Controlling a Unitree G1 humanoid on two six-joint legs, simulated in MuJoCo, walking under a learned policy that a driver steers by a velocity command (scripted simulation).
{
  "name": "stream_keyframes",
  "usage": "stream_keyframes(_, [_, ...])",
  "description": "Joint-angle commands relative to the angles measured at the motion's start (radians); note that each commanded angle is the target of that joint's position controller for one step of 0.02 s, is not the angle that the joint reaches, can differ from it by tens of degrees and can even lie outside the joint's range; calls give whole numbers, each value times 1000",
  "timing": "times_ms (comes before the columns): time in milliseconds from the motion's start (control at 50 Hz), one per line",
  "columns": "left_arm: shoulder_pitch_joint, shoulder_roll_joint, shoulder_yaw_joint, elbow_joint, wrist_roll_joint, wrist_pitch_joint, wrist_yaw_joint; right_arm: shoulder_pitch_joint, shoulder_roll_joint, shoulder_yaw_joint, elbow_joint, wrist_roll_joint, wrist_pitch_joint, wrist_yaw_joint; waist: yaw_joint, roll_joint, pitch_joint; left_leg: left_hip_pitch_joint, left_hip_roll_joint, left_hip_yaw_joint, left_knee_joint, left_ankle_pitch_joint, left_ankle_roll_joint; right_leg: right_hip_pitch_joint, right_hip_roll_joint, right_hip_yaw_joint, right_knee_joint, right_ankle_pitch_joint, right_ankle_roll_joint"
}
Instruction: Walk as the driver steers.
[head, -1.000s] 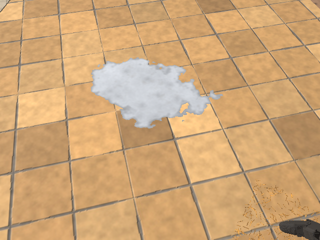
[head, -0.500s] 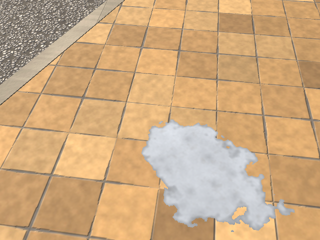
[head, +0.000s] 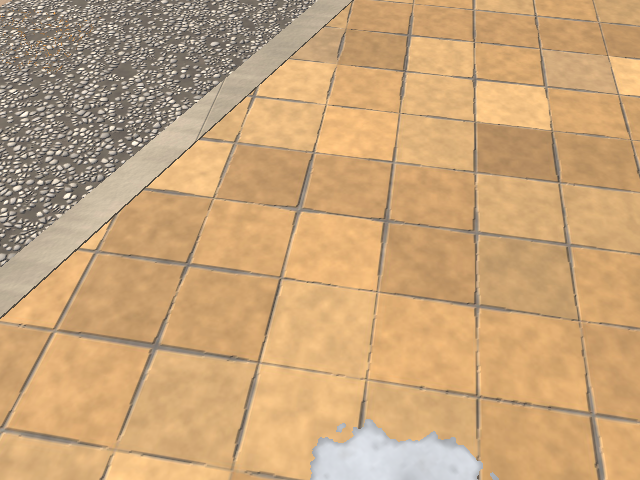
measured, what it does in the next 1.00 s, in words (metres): walks ahead, turning right: right foot, then left foot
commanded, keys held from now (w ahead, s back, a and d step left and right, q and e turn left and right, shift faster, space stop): w+e+shift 1.00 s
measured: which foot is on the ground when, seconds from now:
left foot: down 0.00-0.22, up 0.24-0.62, down 0.64-1.00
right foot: up 0.00-0.24, down 0.26-0.66, up 0.68-1.00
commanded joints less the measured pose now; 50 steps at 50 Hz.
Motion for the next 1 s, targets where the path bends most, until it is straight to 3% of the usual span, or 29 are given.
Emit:
stream_keyframes(20, [-26,31,9,-60,3,26,-21,-6,-53,-12,-33,18,-45,4,20,77,94,-15,257,-137,-310,231,2,-159,-56,11,-53,111,8])
stream_keyframes(80, [-170,13,-7,-114,-10,13,-33,6,-38,-4,-16,15,-55,6,10,76,122,-31,180,54,-310,552,-47,-119,-8,-102,-256,299,-9])
stream_keyframes(120, [-229,4,-17,-137,-14,7,-46,36,-66,-2,-8,22,-59,-6,2,47,119,1,188,112,-306,752,-80,-46,36,-176,-411,387,-32])
stream_keyframes(160, [-241,30,-17,-144,-2,2,-53,74,-114,-8,2,25,-57,-27,16,72,93,118,217,132,-214,1117,-108,30,109,-247,-514,415,-64])
stream_keyframes(200, [-101,92,2,-100,2,7,-49,59,-173,-23,-16,15,-32,-60,100,130,-18,193,249,122,1,1382,-126,212,190,-267,-537,328,-90])
stream_keyframes(220, [78,140,23,-52,6,11,-43,15,-200,-31,-33,6,-13,-69,196,142,-102,152,267,108,233,1451,-126,403,222,-246,-522,266,-114])
stream_keyframes(240, [322,191,53,18,5,14,-27,-67,-225,-40,-59,-6,4,-69,315,134,-182,6,275,79,577,1359,-120,649,196,-145,-534,188,-171])
stream_keyframes(260, [373,227,79,43,-20,16,-1,-107,-182,-39,-55,-9,12,-46,320,-7,-150,-185,107,84,1043,439,-109,755,129,-41,-619,139,-230])
stream_keyframes(280, [277,315,96,32,-9,30,10,-64,-29,4,-139,-25,-11,-35,148,-213,-140,-582,2,-25,1381,-288,-136,908,-13,270,-517,380,-329])
stream_keyframes(300, [223,350,111,-21,-1,37,18,-41,-50,20,-228,1,-35,-29,128,-166,-333,-772,21,-227,1416,-264,-133,1040,-163,688,-798,-48,-487])
stream_keyframes(320, [161,263,100,-47,1,39,32,-112,-97,25,-227,-15,-55,-21,117,30,-181,-802,82,-260,1264,-161,-103,865,-176,783,-997,-316,-423])
stream_keyframes(340, [100,200,83,-38,2,37,33,-134,-115,17,-215,-19,-54,-15,47,146,-34,-729,127,-242,1144,-100,-99,637,-135,688,-1039,-317,-352])
stream_keyframes(400, [42,165,63,-47,-5,-10,36,-126,-86,32,-225,-49,16,-12,-64,169,97,-520,202,-230,890,-138,-160,203,-16,483,-1063,-110,-316])
stream_keyframes(440, [16,193,72,-64,-8,-36,31,-219,-63,44,-277,-42,30,-3,-55,126,114,-409,218,-176,649,-30,-181,59,60,366,-1089,10,-296])
stream_keyframes(500, [30,207,91,-76,-15,-46,18,-336,-25,60,-316,2,27,14,13,48,76,-230,176,-139,329,287,-171,53,132,292,-1073,119,-215])
stream_keyframes(560, [84,223,106,-77,-20,-38,12,-362,-66,47,-326,15,20,11,62,-5,21,-205,134,-150,180,329,-151,262,96,337,-986,268,-166])
stream_keyframes(600, [86,244,113,-83,-10,-32,21,-282,-118,23,-304,11,12,-2,25,-16,-43,-113,91,-160,121,201,-139,378,81,370,-833,434,-126])
stream_keyframes(620, [63,267,117,-87,-4,-33,18,-137,-160,1,-267,10,6,-14,-62,13,-135,46,70,-144,116,110,-128,386,106,342,-644,532,-99])
stream_keyframes(640, [8,252,110,-102,-2,-42,15,81,-211,-24,-220,-1,0,-32,-185,37,-237,294,131,-178,158,15,-109,260,148,297,-373,487,-72])
stream_keyframes(660, [-35,90,65,-149,8,-57,24,298,-282,-46,-184,-28,-4,-51,-240,247,-349,505,395,-457,113,-358,-107,67,206,218,-16,-128,-75])
stream_keyframes(680, [110,24,35,-224,-50,-54,18,157,-368,-67,-204,-45,5,-43,-66,574,-427,566,602,-1109,-183,-598,-4,-209,249,116,202,-315,-54])
stream_keyframes(700, [36,112,38,-175,-14,-26,30,13,-238,-53,-240,-37,14,-37,-70,289,-248,415,544,-1008,-194,-740,22,-297,139,86,259,-179,-60])
stream_keyframes(720, [-37,139,47,-181,5,-16,17,-36,-159,-34,-242,-25,18,-32,-75,165,-143,297,486,-771,-156,-561,9,-291,97,53,200,-95,-52])
stream_keyframes(740, [-72,136,47,-182,10,-6,1,-36,-125,-26,-217,-29,20,-27,-66,90,-79,201,435,-596,-150,-332,-8,-254,61,48,156,-60,-38])
stream_keyframes(760, [-143,113,43,-199,28,1,-15,43,-97,-16,-169,-23,17,-26,-82,90,-16,137,375,-425,-135,-108,-43,-232,27,56,122,-54,-36])
stream_keyframes(800, [-138,70,27,-233,22,32,-39,55,-70,-11,-123,1,-1,-19,-33,171,-12,102,364,-331,-174,-18,-53,-248,4,42,112,-24,-19])
stream_keyframes(840, [-200,65,18,-273,17,45,-46,49,-60,-11,-103,8,-20,-4,-16,135,14,74,350,-199,-206,171,-57,-261,4,17,75,42,-12])
stream_keyframes(940, [-365,69,-3,-334,14,48,-68,72,-99,-20,-56,2,-35,-10,-11,82,114,73,290,57,-291,410,-84,-203,29,-113,-256,215,-40])
stream_keyframes(1000, [-399,60,-12,-328,11,41,-72,133,-145,-29,-36,-2,-23,-25,-8,94,101,154,277,153,-197,993,-121,-39,124,-242,-428,186,-99])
